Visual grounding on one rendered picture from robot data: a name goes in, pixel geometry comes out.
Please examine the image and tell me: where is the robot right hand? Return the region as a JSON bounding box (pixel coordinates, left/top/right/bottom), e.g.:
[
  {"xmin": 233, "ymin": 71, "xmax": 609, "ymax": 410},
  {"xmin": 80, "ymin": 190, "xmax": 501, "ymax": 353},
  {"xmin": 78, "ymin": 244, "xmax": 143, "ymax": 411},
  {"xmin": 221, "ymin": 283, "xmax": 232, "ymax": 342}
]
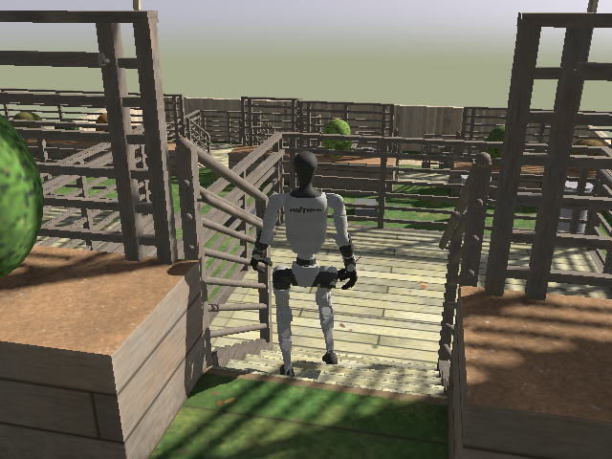
[{"xmin": 338, "ymin": 268, "xmax": 358, "ymax": 290}]

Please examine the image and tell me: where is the robot left forearm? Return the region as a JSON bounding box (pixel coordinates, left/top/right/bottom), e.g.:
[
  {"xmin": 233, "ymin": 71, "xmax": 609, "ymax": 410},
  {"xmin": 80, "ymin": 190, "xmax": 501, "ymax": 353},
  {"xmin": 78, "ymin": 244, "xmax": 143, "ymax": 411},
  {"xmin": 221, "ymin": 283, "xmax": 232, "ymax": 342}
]
[{"xmin": 251, "ymin": 230, "xmax": 269, "ymax": 260}]

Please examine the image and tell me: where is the robot left upper arm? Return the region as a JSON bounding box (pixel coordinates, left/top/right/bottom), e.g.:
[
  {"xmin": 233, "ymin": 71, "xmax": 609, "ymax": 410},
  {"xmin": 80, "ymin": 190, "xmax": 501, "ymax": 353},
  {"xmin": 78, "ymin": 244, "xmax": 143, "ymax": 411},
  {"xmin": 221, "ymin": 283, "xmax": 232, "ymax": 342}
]
[{"xmin": 259, "ymin": 193, "xmax": 286, "ymax": 245}]

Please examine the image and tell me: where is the robot right forearm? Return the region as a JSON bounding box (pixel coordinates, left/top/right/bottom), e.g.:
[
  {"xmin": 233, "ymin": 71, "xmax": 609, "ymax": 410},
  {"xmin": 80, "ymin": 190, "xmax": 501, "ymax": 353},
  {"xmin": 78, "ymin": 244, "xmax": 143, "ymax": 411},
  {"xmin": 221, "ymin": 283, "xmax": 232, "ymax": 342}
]
[{"xmin": 339, "ymin": 232, "xmax": 357, "ymax": 272}]

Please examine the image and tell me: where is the robot torso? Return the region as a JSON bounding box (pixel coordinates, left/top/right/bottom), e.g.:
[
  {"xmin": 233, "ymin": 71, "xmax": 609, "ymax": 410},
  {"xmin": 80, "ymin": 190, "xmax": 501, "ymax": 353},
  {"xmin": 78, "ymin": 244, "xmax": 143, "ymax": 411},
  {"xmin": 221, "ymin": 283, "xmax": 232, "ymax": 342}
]
[{"xmin": 284, "ymin": 189, "xmax": 328, "ymax": 288}]

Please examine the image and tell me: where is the robot left hand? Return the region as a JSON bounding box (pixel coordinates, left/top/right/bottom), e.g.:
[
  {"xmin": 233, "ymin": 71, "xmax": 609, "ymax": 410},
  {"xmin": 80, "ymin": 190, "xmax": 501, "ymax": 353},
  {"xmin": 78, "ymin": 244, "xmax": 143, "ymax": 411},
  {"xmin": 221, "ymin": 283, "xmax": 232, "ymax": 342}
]
[{"xmin": 250, "ymin": 255, "xmax": 273, "ymax": 273}]

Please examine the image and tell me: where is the robot right upper arm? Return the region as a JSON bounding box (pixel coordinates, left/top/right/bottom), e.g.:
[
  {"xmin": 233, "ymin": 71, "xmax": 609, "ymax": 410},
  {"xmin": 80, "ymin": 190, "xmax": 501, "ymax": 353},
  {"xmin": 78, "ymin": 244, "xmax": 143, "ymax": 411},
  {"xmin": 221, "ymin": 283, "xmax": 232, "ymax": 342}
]
[{"xmin": 326, "ymin": 193, "xmax": 350, "ymax": 247}]

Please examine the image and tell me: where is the robot left thigh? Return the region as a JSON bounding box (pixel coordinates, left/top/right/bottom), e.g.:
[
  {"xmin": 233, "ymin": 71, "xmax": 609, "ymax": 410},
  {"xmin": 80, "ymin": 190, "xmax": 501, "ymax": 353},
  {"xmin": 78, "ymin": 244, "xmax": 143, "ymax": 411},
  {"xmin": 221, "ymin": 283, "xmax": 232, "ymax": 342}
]
[{"xmin": 273, "ymin": 265, "xmax": 293, "ymax": 326}]

